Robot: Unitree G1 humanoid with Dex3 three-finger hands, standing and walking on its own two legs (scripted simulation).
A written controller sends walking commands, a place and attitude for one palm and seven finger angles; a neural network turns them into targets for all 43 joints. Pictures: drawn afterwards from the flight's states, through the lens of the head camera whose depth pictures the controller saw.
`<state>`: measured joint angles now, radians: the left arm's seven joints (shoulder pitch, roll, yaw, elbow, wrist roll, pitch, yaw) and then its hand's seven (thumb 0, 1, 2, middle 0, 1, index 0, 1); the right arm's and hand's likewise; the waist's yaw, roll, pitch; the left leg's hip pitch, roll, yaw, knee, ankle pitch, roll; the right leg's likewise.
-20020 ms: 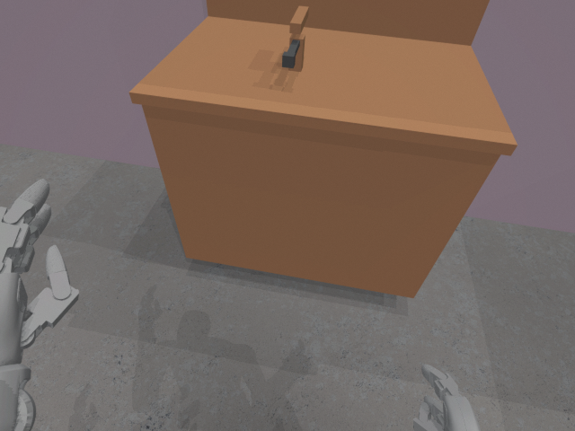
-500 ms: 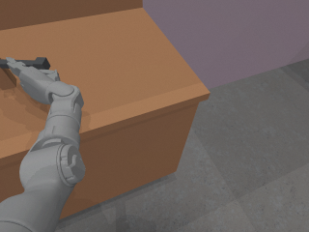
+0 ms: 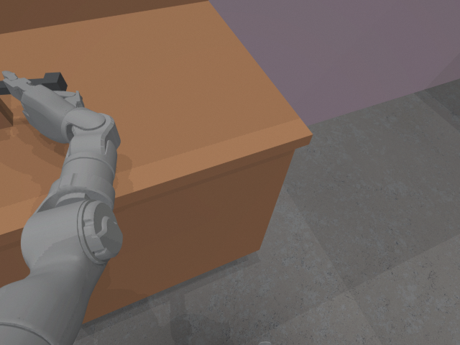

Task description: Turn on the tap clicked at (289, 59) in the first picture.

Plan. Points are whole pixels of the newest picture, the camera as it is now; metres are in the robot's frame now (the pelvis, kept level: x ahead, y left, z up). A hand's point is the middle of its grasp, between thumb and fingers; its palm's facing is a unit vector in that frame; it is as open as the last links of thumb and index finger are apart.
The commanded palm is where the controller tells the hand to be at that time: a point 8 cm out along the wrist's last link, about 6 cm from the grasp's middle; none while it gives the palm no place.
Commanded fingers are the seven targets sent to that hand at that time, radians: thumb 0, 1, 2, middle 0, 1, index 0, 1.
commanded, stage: lift the hand up off the lever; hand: left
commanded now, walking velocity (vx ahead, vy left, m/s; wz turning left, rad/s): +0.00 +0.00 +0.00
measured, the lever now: (55, 84) +0.54 +0.27 +0.14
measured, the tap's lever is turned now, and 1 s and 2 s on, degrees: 75 77 77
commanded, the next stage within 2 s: none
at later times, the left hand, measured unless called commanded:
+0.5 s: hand (65, 93) +0.50 +0.24 +0.16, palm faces +0.82 -0.57 -0.09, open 7.8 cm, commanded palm +0.44 +0.25 +0.16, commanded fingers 0.00 0.90 0.90 -0.15 -0.15 -0.15 -0.15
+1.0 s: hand (67, 90) +0.48 +0.22 +0.18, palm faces +0.82 -0.57 -0.10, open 7.8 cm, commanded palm +0.43 +0.24 +0.18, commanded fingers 0.00 0.90 0.90 -0.15 -0.15 -0.15 -0.15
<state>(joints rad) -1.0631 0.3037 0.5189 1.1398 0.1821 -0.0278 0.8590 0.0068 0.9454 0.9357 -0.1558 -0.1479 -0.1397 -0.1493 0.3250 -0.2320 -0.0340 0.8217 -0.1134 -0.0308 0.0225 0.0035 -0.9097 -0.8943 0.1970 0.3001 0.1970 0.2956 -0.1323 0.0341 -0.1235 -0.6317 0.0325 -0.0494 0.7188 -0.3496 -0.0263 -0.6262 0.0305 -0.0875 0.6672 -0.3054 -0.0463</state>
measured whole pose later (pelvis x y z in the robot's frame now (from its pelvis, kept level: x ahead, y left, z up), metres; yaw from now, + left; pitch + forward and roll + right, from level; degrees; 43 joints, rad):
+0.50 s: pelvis +0.01 +0.01 +0.01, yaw +0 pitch +12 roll -1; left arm -0.98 0.26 0.50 1.02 0.14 0.02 0.83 0.02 0.90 0.90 -0.16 -0.15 -0.15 -0.16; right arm 0.34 -0.23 -0.04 0.84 -0.10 -0.04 0.02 0.00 -0.91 -0.89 0.20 0.30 0.20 0.30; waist -0.11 0.04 -0.12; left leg -0.53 0.03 -0.03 0.67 -0.35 -0.02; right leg -0.52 0.03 -0.07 0.61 -0.29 -0.03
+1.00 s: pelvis -0.01 +0.00 +0.01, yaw +0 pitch +9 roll -1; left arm -1.02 0.21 0.48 1.00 0.14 0.10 0.86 0.02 0.90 0.90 -0.15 -0.15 -0.15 -0.16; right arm 0.28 -0.22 -0.04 0.85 -0.09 -0.05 0.01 0.00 -0.91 -0.89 0.20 0.30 0.20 0.30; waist -0.08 0.04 -0.11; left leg -0.49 0.02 -0.04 0.63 -0.30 -0.02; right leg -0.49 0.02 -0.08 0.59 -0.27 -0.04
